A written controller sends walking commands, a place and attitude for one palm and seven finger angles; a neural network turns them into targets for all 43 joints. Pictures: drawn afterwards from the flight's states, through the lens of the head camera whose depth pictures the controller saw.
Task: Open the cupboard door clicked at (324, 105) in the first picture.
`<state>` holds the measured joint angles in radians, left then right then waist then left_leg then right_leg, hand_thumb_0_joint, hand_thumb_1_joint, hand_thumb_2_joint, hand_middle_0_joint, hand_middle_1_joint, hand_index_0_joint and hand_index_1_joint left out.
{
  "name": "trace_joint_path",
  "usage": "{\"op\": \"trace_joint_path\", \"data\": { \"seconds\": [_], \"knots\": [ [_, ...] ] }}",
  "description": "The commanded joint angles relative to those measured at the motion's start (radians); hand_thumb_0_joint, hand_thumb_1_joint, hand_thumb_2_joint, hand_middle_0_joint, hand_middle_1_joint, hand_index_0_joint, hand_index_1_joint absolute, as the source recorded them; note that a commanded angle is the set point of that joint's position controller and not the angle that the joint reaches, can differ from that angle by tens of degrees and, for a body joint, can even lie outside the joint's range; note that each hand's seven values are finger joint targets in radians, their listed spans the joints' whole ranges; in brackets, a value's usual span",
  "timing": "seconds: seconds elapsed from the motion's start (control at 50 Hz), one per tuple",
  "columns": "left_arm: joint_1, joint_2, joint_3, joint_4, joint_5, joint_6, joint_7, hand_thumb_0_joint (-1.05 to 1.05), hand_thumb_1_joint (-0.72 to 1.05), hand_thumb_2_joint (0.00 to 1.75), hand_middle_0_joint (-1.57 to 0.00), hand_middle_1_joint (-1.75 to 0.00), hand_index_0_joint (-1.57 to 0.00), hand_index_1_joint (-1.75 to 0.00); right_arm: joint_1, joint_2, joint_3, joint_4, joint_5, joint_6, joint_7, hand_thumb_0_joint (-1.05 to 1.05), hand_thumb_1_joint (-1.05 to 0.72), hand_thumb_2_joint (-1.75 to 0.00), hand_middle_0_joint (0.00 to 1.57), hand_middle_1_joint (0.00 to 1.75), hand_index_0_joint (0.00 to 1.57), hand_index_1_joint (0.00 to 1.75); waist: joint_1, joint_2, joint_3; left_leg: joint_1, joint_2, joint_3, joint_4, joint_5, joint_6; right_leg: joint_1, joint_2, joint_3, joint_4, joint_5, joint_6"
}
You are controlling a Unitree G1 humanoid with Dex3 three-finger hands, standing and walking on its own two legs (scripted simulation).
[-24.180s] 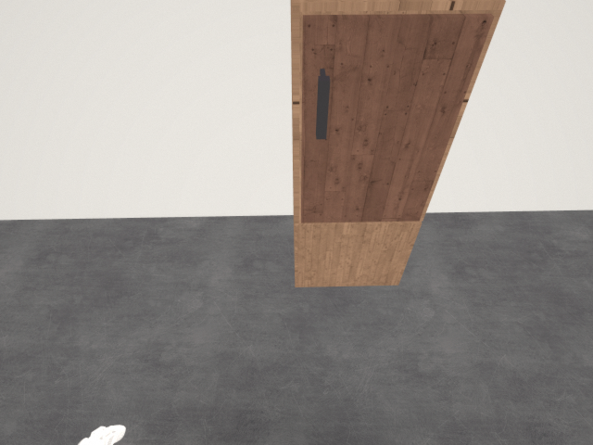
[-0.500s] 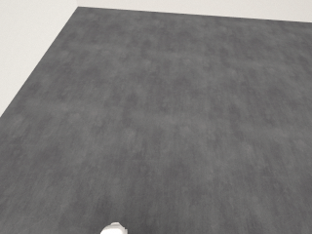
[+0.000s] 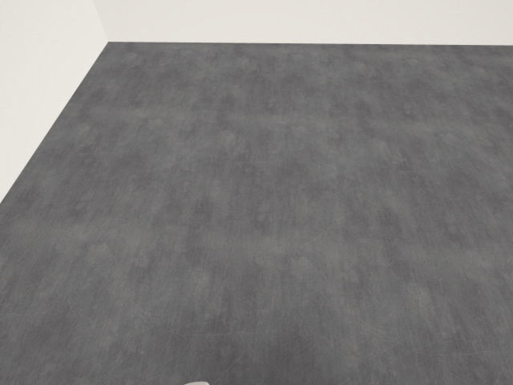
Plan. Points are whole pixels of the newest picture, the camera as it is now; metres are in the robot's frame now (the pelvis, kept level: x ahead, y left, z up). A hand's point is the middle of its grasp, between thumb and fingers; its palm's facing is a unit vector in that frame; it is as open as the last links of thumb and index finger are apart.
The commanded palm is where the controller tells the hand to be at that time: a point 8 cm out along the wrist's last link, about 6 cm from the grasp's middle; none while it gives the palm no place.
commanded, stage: turn to face it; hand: left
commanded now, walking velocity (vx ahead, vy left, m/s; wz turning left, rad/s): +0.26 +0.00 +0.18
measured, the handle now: out of the picture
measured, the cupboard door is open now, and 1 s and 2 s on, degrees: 32 32 32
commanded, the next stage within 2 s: none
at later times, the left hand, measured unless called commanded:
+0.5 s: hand (162, 324) +0.25 +0.20 -0.16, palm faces +0.21 -0.95 -0.24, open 7.4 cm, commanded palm none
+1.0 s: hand (144, 348) +0.20 +0.23 -0.17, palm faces +0.50 -0.83 -0.25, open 7.4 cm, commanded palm none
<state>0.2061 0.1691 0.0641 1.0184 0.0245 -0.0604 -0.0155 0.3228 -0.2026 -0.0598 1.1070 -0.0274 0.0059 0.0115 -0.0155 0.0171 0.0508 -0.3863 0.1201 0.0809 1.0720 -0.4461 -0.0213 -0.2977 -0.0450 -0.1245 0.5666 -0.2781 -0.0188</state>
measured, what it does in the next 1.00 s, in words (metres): walks ahead, turning left: left foot, then right foot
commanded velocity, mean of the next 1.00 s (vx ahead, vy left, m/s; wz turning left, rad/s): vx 0.01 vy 0.00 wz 0.57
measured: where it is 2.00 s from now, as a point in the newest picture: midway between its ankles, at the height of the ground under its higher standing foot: (269, 356)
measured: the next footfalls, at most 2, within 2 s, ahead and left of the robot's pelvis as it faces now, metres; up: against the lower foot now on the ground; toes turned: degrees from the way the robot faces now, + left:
left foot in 0.20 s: +0.21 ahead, +0.14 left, +0.00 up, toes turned +10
right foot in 0.48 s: +0.26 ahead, -0.13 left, +0.00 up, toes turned +6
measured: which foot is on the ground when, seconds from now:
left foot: up 0.00-0.18, down 0.20-0.48, up 0.50-0.78, down 0.80-1.00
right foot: down 0.00-0.20, up 0.22-0.46, down 0.48-0.80, up 0.82-1.00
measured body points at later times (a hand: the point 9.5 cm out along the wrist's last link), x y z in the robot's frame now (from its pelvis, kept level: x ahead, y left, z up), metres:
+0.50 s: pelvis +0.18 -0.02 -0.01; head +0.21 -0.02 +0.44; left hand +0.24 +0.25 -0.14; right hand +0.26 -0.25 -0.16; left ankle +0.17 +0.13 -0.73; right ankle +0.22 -0.14 -0.74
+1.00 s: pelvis +0.24 +0.00 +0.00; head +0.29 +0.04 +0.45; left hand +0.18 +0.27 -0.15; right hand +0.45 -0.18 -0.13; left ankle +0.21 +0.11 -0.73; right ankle +0.30 -0.15 -0.67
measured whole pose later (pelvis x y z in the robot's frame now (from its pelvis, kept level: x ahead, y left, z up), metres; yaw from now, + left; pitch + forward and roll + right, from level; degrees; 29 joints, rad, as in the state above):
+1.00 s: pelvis +0.24 +0.00 +0.00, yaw +30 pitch +1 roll -1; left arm 0.15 0.26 0.07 0.91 0.02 0.05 0.00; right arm 0.13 -0.23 -0.05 0.90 -0.03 0.03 0.00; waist 0.00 -0.02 0.12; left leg -0.33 0.02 0.00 0.55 -0.25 0.01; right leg -0.47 -0.08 -0.03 1.02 -0.46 0.09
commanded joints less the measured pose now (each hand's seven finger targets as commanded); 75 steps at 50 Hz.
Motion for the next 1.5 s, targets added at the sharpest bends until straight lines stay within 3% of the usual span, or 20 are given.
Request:
{"op": "trace_joint_path", "data": {
  "seconds": [0.0, 0.12, 0.18, 0.2, 0.4, 0.42, 0.46, 0.5, 0.56, 0.72, 0.74, 0.78, 0.82, 1.06, 1.12, 1.2, 1.32, 1.36, 1.4, 1.48],
  "knots": [
    [0.123, 0.14, 0.023, 0.015, 0.005, -0.018, 0.024, 0.0, 0.9, 0.9, -0.2, -0.3, -0.2, -0.3, -0.079, 0.003, 0.005, -0.114, 0.009, -0.046, 0.006, 0.0, -0.9, -0.9, 0.2, 0.3, 0.2, 0.3, 0.024, -0.149, -0.021, -0.125, 0.038, -0.027, -0.171, 0.043, -0.009, 0.133, -0.279, 0.228, -0.347, 0.236, -0.149],
    [0.113, 0.149, 0.021, 0.051, -0.013, -0.016, 0.019, 0.0, 0.9, 0.9, -0.2, -0.3, -0.2, -0.3, 0.016, -0.011, 0.01, -0.078, 0.006, -0.059, 0.008, 0.0, -0.9, -0.9, 0.2, 0.3, 0.2, 0.3, -0.031, -0.076, -0.063, 0.164, -0.071, 0.079, -0.603, 0.351, 0.001, 0.148, -0.167, 0.031, -0.162, 0.35, -0.059],
    [0.117, 0.078, -0.008, -0.004, -0.023, -0.006, 0.022, 0.0, 0.9, 0.9, -0.2, -0.3, -0.2, -0.3, 0.236, -0.214, -0.029, -0.044, -0.002, -0.06, -0.029, 0.0, -0.9, -0.9, 0.2, 0.3, 0.2, 0.3, -0.104, 0.291, -0.229, 0.549, 0.326, -0.446, -0.673, 0.951, 0.265, -0.213, 0.026, -0.015, 0.482, -0.35, 0.058],
    [0.056, 0.098, -0.007, -0.036, -0.017, 0.004, 0.03, 0.0, 0.9, 0.9, -0.2, -0.3, -0.2, -0.3, 0.209, -0.215, -0.025, -0.056, -0.002, -0.048, -0.035, 0.0, -0.9, -0.9, 0.2, 0.3, 0.2, 0.3, -0.095, 0.173, -0.169, 0.479, 0.324, -0.431, -0.664, 0.946, 0.29, -0.241, -0.001, 0.082, 0.576, -0.354, 0.05],
    [0.105, 0.101, 0.024, -0.051, -0.011, 0.055, 0.02, 0.0, 0.9, 0.9, -0.2, -0.3, -0.2, -0.3, -0.159, -0.191, -0.036, -0.181, 0.005, -0.007, -0.038, 0.0, -0.9, -0.9, 0.2, 0.3, 0.2, 0.3, 0.058, 0.086, -0.109, 0.012, 0.087, -0.256, -0.646, 0.407, 0.124, 0.122, 0.03, 0.031, 0.037, 0.0, 0.089],
    [0.132, 0.127, 0.031, -0.053, -0.007, 0.051, 0.024, 0.0, 0.9, 0.9, -0.2, -0.3, -0.2, -0.3, -0.182, -0.175, -0.036, -0.198, 0.01, -0.001, -0.033, 0.0, -0.9, -0.9, 0.2, 0.3, 0.2, 0.3, 0.078, 0.034, -0.109, -0.065, 0.032, -0.23, -0.597, 0.274, 0.085, 0.215, -0.007, 0.062, -0.097, 0.056, 0.083],
    [0.142, 0.293, 0.063, -0.083, 0.009, 0.049, 0.038, 0.0, 0.9, 0.9, -0.2, -0.3, -0.2, -0.3, -0.211, -0.086, -0.027, -0.245, 0.014, 0.009, -0.017, 0.0, -0.9, -0.9, 0.2, 0.3, 0.2, 0.3, 0.111, -0.413, -0.065, -0.248, -0.147, -0.034, -0.123, -0.176, -0.021, 0.209, -0.448, 0.51, -0.374, 0.023, -0.087],
    [0.042, 0.253, 0.051, -0.128, 0.004, 0.055, 0.042, 0.0, 0.9, 0.9, -0.2, -0.3, -0.2, -0.3, -0.169, -0.091, -0.033, -0.243, 0.012, 0.018, -0.001, 0.0, -0.9, -0.9, 0.2, 0.3, 0.2, 0.3, 0.05, -0.225, -0.045, -0.198, -0.082, -0.08, 0.074, -0.111, -0.006, 0.085, -0.42, 0.365, -0.339, -0.006, -0.135],
    [-0.007, 0.185, 0.029, -0.139, 0.001, 0.048, 0.045, 0.0, 0.9, 0.9, -0.2, -0.3, -0.2, -0.3, -0.184, -0.08, -0.027, -0.218, 0.01, 0.035, 0.005, 0.0, -0.9, -0.9, 0.2, 0.3, 0.2, 0.3, 0.02, -0.278, -0.027, -0.202, -0.052, -0.044, 0.067, -0.033, -0.04, 0.136, -0.303, 0.143, -0.247, 0.365, -0.08],
    [0.058, 0.258, 0.049, -0.127, -0.004, 0.04, 0.037, 0.0, 0.9, 0.9, -0.2, -0.3, -0.2, -0.3, -0.176, -0.086, -0.01, -0.251, 0.014, 0.014, 0.013, 0.0, -0.9, -0.9, 0.2, 0.3, 0.2, 0.3, 0.015, -0.199, -0.14, 0.058, -0.126, 0.083, -0.523, 0.171, -0.017, 0.279, -0.281, -0.029, 0.023, 0.746, -0.02],
    [0.035, 0.255, 0.048, -0.139, -0.011, 0.041, 0.034, 0.0, 0.9, 0.9, -0.2, -0.3, -0.2, -0.3, -0.102, -0.128, -0.021, -0.235, 0.009, 0.01, 0.011, 0.0, -0.9, -0.9, 0.2, 0.3, 0.2, 0.3, -0.03, -0.143, -0.171, 0.222, -0.105, 0.061, -0.619, 0.331, -0.001, 0.175, -0.273, -0.053, 0.138, 0.654, 0.018],
    [-0.03, 0.145, 0.016, -0.213, -0.021, 0.051, 0.027, 0.0, 0.9, 0.9, -0.2, -0.3, -0.2, -0.3, 0.04, -0.324, -0.07, -0.218, 0.005, 0.004, -0.008, 0.0, -0.9, -0.9, 0.2, 0.3, 0.2, 0.3, -0.109, 0.32, -0.243, 0.49, 0.324, -0.5, -0.663, 1.069, 0.255, -0.274, -0.061, -0.015, 0.563, -0.391, 0.126],
    [-0.088, 0.171, 0.02, -0.235, -0.007, 0.073, 0.039, 0.0, 0.9, 0.9, -0.2, -0.3, -0.2, -0.3, 0.006, -0.306, -0.062, -0.223, 0.003, 0.009, -0.02, 0.0, -0.9, -0.9, 0.2, 0.3, 0.2, 0.3, -0.084, 0.123, -0.176, 0.386, 0.311, -0.425, -0.667, 0.826, 0.279, -0.32, -0.082, 0.108, 0.64, -0.34, 0.112],
    [0.064, 0.17, 0.029, -0.174, -0.011, 0.079, 0.025, 0.0, 0.9, 0.9, -0.2, -0.3, -0.2, -0.3, -0.235, -0.25, -0.061, -0.288, 0.005, 0.025, -0.019, 0.0, -0.9, -0.9, 0.2, 0.3, 0.2, 0.3, 0.051, 0.117, -0.094, 0.015, 0.058, -0.334, -0.629, 0.348, 0.129, 0.109, 0.029, 0.06, 0.013, -0.018, 0.093],
    [0.1, 0.344, 0.055, -0.188, 0.007, 0.059, 0.045, 0.0, 0.9, 0.9, -0.2, -0.3, -0.2, -0.3, -0.256, -0.147, -0.048, -0.327, 0.016, 0.028, -0.003, 0.0, -0.9, -0.9, 0.2, 0.3, 0.2, 0.3, 0.09, -0.368, -0.071, -0.221, -0.156, -0.112, -0.017, -0.192, -0.011, 0.152, -0.46, 0.54, -0.355, 0.044, -0.107],
    [-0.058, 0.227, 0.028, -0.228, 0.003, 0.063, 0.049, 0.0, 0.9, 0.9, -0.2, -0.3, -0.2, -0.3, -0.199, -0.13, -0.045, -0.28, 0.012, 0.05, 0.015, 0.0, -0.9, -0.9, 0.2, 0.3, 0.2, 0.3, -0.004, -0.309, -0.054, -0.168, -0.07, -0.084, 0.127, -0.031, -0.032, 0.074, -0.29, 0.205, -0.256, 0.195, -0.081],
    [0.086, 0.281, 0.046, -0.172, 0.003, 0.053, 0.042, 0.0, 0.9, 0.9, -0.2, -0.3, -0.2, -0.3, -0.252, -0.081, -0.012, -0.292, 0.022, 0.021, 0.019, 0.0, -0.9, -0.9, 0.2, 0.3, 0.2, 0.3, 0.059, -0.194, -0.123, -0.021, -0.127, 0.044, -0.428, 0.026, -0.033, 0.29, -0.296, 0.085, -0.043, 0.671, -0.06],
    [0.048, 0.278, 0.049, -0.176, -0.011, 0.055, 0.036, 0.0, 0.9, 0.9, -0.2, -0.3, -0.2, -0.3, -0.151, -0.122, -0.023, -0.267, 0.018, 0.014, 0.016, 0.0, -0.9, -0.9, 0.2, 0.3, 0.2, 0.3, -0.002, -0.15, -0.157, 0.182, -0.123, 0.021, -0.628, 0.258, -0.012, 0.177, -0.272, 0.017, 0.082, 0.57, 0.011],
    [-0.017, 0.164, 0.016, -0.244, -0.019, 0.064, 0.026, 0.0, 0.9, 0.9, -0.2, -0.3, -0.2, -0.3, -0.016, -0.304, -0.072, -0.253, 0.007, 0.006, 0.001, 0.0, -0.9, -0.9, 0.2, 0.3, 0.2, 0.3, -0.079, 0.292, -0.202, 0.471, 0.282, -0.491, -0.674, 0.916, 0.201, -0.281, -0.077, -0.023, 0.461, -0.354, 0.135],
    [-0.08, 0.174, 0.026, -0.224, -0.009, 0.089, 0.032, 0.0, 0.9, 0.9, -0.2, -0.3, -0.2, -0.3, -0.118, -0.254, -0.055, -0.264, 0.0, 0.008, -0.028, 0.0, -0.9, -0.9, 0.2, 0.3, 0.2, 0.3, -0.028, 0.21, -0.106, 0.261, 0.159, -0.362, -0.677, 0.673, 0.198, -0.279, -0.073, 0.134, 0.568, -0.216, 0.109]
  ]
}}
